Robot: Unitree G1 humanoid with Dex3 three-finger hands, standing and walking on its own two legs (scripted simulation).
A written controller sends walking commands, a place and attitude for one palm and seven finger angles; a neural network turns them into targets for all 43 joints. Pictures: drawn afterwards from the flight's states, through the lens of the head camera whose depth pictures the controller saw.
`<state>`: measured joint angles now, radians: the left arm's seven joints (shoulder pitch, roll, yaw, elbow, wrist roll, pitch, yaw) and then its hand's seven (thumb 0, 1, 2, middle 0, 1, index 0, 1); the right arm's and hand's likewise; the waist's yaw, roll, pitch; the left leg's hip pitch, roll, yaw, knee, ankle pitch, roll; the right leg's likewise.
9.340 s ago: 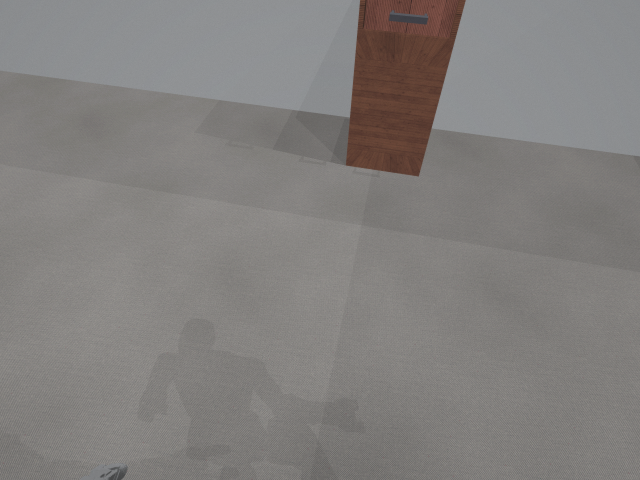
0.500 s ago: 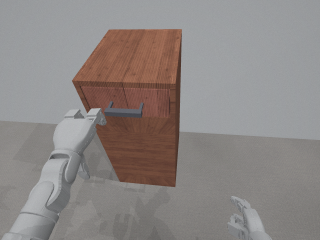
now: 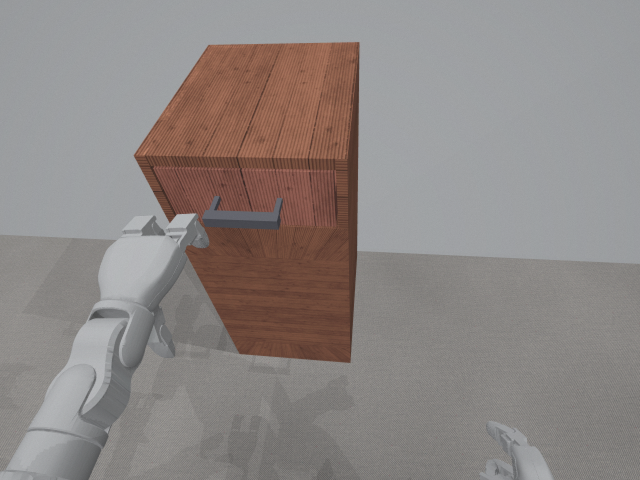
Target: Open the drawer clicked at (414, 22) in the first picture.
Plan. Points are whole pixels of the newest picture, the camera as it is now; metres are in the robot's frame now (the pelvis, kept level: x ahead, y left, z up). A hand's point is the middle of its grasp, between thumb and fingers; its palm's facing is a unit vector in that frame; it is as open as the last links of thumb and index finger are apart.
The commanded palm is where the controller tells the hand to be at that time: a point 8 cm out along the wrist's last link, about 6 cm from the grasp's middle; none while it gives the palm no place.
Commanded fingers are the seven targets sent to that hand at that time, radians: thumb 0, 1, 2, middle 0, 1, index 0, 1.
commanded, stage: move the hooked fingers above the handle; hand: left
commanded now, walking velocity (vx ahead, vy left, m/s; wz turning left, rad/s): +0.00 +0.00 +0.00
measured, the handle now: (244, 211) +0.55 +0.23 -0.03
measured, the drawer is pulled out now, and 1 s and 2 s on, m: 0.00 0.00 0.00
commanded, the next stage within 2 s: none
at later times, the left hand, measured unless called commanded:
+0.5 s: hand (201, 256) +0.37 +0.23 +0.06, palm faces -0.03 -0.04 -1.00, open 13.8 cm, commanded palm +0.36 +0.24 +0.12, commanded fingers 0.00 -0.50 0.30 -0.30 -1.20 -0.30 -1.20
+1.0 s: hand (212, 234) +0.43 +0.23 +0.04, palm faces -0.04 -0.01 -1.00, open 13.8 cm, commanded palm +0.42 +0.23 +0.10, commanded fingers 0.00 -0.50 0.30 -0.30 -1.20 -0.30 -1.20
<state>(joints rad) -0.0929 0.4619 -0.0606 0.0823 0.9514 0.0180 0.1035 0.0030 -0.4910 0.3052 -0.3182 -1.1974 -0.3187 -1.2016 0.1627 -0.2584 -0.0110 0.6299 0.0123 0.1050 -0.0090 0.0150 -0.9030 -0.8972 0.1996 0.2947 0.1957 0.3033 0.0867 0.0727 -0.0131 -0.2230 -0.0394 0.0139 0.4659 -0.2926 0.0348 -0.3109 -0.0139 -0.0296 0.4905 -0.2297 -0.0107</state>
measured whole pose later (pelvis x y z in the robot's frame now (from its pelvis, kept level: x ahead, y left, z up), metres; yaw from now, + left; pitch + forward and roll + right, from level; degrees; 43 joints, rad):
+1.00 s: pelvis +0.01 -0.01 -0.01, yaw -1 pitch +12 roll +0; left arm -0.58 0.48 -0.05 0.74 1.05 -0.09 0.19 0.00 -0.49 0.31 -0.32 -1.20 -0.32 -1.20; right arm 0.28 -0.25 -0.05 0.65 0.02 0.13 -0.03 0.01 -0.90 -0.90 0.20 0.29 0.20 0.30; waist 0.00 0.05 -0.09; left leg -0.46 -0.02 0.02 0.61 -0.36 0.03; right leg -0.54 0.00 -0.03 0.62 -0.28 -0.02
